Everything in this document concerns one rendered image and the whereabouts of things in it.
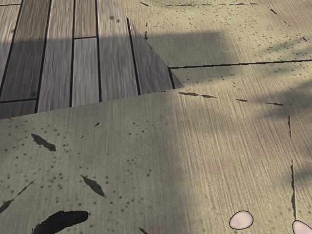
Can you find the robot left hand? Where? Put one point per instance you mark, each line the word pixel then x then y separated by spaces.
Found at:
pixel 60 220

